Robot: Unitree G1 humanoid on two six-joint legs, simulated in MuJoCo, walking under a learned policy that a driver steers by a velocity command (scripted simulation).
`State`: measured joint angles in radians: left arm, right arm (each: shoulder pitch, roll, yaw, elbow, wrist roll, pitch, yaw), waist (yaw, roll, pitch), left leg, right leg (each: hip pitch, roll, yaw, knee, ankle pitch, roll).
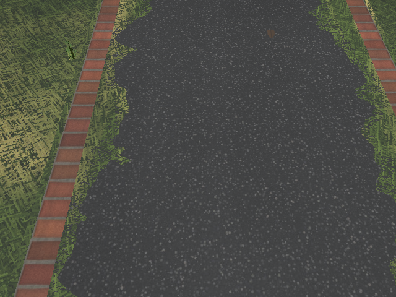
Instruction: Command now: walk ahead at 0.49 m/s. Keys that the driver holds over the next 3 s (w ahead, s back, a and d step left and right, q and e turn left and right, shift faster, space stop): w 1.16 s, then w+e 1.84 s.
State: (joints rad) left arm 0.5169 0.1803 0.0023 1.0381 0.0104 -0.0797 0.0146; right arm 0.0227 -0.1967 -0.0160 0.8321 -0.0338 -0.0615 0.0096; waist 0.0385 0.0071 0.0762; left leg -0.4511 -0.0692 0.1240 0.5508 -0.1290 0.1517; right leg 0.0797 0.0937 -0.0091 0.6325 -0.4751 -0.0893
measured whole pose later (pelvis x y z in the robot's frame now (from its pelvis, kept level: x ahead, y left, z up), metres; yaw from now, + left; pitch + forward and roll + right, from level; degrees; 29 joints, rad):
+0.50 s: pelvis +0.27 -0.02 +0.02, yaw +1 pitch +1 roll +1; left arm -0.01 0.19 0.01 0.84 0.02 -0.04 -0.03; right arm 0.50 -0.18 -0.01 1.08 -0.02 -0.09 -0.01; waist -0.09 -0.02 0.06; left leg 0.13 -0.08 0.05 0.20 -0.35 0.07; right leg -0.54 -0.03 -0.07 0.58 -0.09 -0.07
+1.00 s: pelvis +0.53 -0.04 +0.03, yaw +1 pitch +0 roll -1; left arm 0.49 0.16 0.02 1.07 0.02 -0.10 0.00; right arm 0.03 -0.19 -0.02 0.90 -0.02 -0.04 0.03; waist 0.07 0.03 0.05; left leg -0.59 0.07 0.06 0.65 -0.03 0.05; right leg 0.09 0.09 -0.08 0.17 -0.27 -0.08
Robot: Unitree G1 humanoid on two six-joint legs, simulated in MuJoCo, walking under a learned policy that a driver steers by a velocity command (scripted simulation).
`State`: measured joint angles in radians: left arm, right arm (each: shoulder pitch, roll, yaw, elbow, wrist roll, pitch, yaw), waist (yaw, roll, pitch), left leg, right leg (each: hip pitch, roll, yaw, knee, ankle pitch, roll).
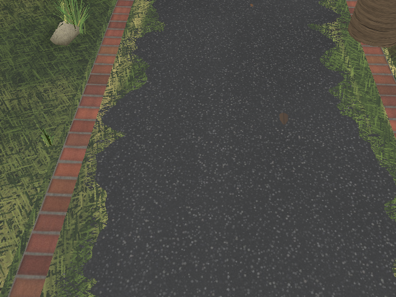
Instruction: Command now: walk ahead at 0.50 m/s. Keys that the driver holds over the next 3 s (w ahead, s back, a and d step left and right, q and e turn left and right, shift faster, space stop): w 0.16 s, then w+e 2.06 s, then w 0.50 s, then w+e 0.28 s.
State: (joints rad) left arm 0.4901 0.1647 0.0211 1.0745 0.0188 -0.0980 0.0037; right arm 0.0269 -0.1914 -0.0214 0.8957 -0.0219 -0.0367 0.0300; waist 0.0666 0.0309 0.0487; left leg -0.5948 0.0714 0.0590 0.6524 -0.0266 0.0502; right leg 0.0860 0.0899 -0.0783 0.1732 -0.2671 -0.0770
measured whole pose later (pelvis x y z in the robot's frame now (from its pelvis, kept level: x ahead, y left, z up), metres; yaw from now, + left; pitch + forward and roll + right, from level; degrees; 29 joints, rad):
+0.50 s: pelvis +0.26 +0.04 +0.00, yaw -8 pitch +0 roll +1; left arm 0.14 0.20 0.05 0.94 0.02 -0.02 -0.04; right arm 0.44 -0.17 -0.03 1.06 -0.02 -0.11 -0.02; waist -0.03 -0.04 0.04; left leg 0.05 -0.07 0.21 0.20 -0.25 0.08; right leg -0.65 -0.08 -0.03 0.81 0.00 -0.07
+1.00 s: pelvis +0.51 -0.05 +0.00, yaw -25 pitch +1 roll +0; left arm 0.38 0.25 0.07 0.95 0.00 -0.05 0.00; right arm 0.08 -0.24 -0.05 0.80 -0.04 -0.03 0.01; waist 0.06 0.03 0.04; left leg -0.67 0.13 -0.04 0.88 -0.12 -0.05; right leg -0.07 0.15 0.07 0.28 -0.21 -0.14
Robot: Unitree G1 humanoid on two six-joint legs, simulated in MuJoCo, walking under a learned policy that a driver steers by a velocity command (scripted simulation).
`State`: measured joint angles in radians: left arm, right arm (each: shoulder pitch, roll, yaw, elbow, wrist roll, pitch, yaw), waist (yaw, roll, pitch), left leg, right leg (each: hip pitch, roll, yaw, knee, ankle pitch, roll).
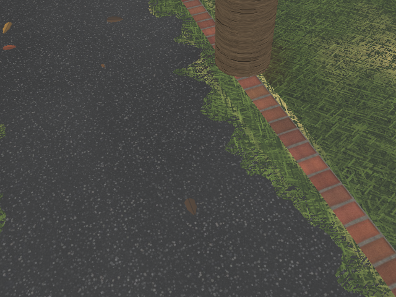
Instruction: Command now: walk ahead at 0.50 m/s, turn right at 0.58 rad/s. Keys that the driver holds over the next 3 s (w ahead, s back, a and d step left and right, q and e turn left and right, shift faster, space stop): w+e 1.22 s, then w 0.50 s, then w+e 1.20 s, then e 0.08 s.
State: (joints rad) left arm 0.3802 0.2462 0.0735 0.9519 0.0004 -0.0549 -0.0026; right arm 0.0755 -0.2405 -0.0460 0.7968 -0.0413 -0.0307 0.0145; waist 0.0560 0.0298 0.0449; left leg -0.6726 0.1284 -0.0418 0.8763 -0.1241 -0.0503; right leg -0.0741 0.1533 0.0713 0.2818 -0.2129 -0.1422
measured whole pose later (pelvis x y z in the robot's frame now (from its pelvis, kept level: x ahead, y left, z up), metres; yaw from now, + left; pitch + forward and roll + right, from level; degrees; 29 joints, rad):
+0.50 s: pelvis +0.27 +0.04 +0.00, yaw -18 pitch +1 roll +1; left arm 0.18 0.31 0.07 0.78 0.04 0.00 -0.06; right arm 0.34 -0.25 -0.05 0.85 -0.02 -0.09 0.00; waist -0.02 -0.06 0.03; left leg -0.11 -0.01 0.16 0.30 -0.20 0.03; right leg -0.64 -0.04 0.03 1.07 -0.20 -0.05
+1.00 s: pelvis +0.48 -0.12 +0.00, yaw -36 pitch +1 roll +0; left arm 0.34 0.27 0.06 0.81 0.00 -0.04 -0.01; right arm 0.18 -0.28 -0.04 0.73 -0.05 -0.02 0.02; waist 0.02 0.04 0.05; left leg -0.62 0.13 -0.02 1.03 -0.26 -0.05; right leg -0.16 0.14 0.04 0.33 -0.18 -0.14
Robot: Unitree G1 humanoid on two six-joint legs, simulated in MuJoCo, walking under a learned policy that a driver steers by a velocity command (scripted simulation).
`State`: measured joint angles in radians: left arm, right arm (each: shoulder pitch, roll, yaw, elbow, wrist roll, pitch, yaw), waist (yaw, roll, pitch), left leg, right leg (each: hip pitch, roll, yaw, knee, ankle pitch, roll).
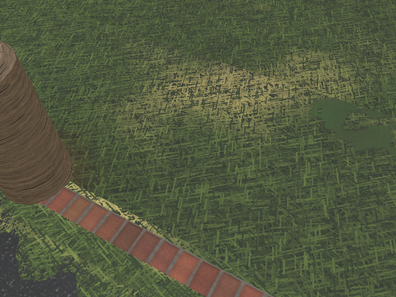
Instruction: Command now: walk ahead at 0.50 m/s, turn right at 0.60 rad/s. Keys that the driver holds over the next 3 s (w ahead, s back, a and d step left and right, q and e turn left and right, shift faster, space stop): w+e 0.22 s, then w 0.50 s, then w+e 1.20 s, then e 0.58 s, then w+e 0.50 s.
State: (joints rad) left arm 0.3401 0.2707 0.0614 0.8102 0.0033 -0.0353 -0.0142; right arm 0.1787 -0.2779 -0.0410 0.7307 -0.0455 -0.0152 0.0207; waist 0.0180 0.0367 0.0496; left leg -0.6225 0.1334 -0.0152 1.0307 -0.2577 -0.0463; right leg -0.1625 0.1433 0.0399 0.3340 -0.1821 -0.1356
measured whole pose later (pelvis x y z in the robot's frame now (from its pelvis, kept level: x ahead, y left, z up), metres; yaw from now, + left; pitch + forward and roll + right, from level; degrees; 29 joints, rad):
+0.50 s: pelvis +0.29 +0.04 +0.00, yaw -13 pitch +0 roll +0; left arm 0.27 0.30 0.05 0.80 0.04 -0.04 -0.03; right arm 0.30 -0.26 -0.04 0.80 -0.02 -0.07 0.01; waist -0.01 -0.04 0.03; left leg -0.22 -0.04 0.05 0.40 -0.19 0.06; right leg -0.47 0.04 0.08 1.09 -0.32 -0.06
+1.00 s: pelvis +0.53 -0.08 +0.00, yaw -20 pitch +0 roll +0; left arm 0.32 0.26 0.04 0.88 0.00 -0.05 -0.01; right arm 0.24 -0.27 -0.04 0.81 -0.04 -0.04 0.02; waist 0.00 0.03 0.04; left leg -0.49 0.08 0.01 1.01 -0.31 0.00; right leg -0.20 0.10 0.01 0.36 -0.16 -0.11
